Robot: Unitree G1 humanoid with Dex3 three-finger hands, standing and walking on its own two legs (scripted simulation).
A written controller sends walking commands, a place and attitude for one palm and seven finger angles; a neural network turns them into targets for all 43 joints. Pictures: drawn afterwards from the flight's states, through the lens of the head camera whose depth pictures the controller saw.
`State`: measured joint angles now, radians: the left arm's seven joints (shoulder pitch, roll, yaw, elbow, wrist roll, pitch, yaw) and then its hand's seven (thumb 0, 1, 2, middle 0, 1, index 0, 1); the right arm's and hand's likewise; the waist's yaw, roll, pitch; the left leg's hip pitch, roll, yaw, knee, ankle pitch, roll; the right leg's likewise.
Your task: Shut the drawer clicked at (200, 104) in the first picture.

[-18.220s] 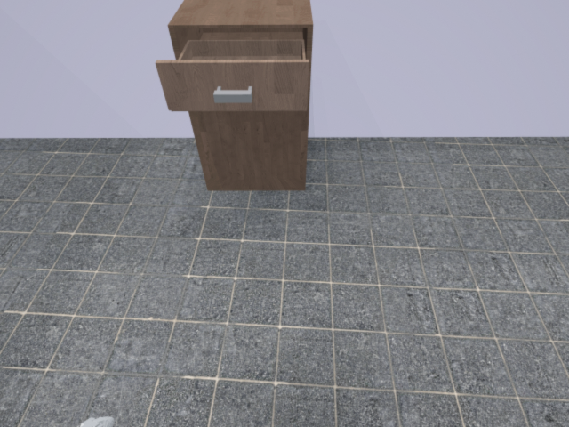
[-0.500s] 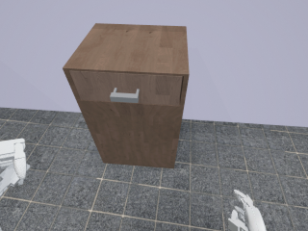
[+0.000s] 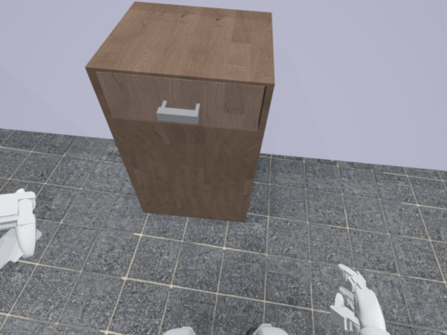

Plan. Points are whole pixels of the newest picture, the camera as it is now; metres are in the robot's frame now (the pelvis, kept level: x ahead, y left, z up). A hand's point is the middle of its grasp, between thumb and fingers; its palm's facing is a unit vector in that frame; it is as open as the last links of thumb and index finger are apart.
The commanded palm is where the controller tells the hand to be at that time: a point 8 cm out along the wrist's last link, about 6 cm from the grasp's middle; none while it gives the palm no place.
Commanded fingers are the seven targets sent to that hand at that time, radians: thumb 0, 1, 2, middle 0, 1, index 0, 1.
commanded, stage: step back with the hand held close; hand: left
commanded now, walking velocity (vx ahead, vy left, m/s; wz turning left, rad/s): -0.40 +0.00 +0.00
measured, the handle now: (179, 110) +0.68 +0.16 -0.04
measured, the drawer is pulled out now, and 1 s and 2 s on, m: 0.00 0.00 0.00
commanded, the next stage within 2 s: stop stepping back and stand still in 0.68 s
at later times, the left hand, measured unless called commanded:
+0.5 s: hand out of the picture +0.13 +0.26 +0.18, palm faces +0.34 -0.78 -0.52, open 3.2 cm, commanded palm +0.05 +0.30 +0.20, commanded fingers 0.00 0.90 0.90 -1.40 -1.60 -1.40 -1.60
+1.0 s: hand out of the picture +0.03 +0.25 +0.19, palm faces +0.20 -0.83 -0.51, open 3.2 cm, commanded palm -0.01 +0.30 +0.20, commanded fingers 0.00 0.90 0.90 -1.40 -1.60 -1.40 -1.60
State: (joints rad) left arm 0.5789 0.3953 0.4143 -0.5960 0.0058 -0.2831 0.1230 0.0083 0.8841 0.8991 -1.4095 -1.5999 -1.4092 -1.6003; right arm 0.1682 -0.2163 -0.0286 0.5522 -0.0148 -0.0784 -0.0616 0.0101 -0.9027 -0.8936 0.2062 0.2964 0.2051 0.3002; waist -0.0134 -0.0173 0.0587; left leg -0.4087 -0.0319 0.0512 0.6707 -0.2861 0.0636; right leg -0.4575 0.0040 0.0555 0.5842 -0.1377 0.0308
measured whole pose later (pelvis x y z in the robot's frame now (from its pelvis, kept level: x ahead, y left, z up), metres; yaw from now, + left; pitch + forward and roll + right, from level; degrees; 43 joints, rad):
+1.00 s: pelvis -0.17 +0.03 +0.01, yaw -6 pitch +0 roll -2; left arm 0.71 0.49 0.46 -0.69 -0.06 -0.23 0.11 0.01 0.88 0.90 -1.41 -1.60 -1.41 -1.60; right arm 0.25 -0.19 -0.01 0.60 -0.03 -0.10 -0.05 0.01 -0.90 -0.89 0.21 0.30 0.20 0.30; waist -0.03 -0.04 0.00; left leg -0.57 -0.02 0.02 0.69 -0.23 -0.02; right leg -0.24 0.06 -0.03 0.54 -0.36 -0.06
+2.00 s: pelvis -0.19 +0.06 +0.02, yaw -5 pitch +0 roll +0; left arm 0.62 0.37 0.36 -0.54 -0.04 -0.19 0.13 0.01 0.89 0.90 -1.41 -1.60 -1.41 -1.60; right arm 0.19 -0.19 0.01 0.61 -0.01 -0.12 -0.08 0.01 -0.90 -0.89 0.21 0.30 0.20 0.30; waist 0.00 0.01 0.03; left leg -0.26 0.02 0.07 0.49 -0.22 0.01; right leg -0.20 -0.02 -0.08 0.48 -0.27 0.00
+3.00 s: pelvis -0.20 +0.08 +0.02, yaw -4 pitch -2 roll +0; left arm 0.29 0.19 0.01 1.15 0.01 0.01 0.03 0.00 0.91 0.90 -0.29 -0.40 -0.29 -0.40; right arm 0.27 -0.15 -0.02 1.13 -0.02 0.02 -0.02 0.00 -0.91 -0.89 0.20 0.30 0.20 0.30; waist 0.00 0.03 0.06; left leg -0.23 -0.01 0.06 0.42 -0.16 0.04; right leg -0.18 -0.04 -0.09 0.43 -0.23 0.01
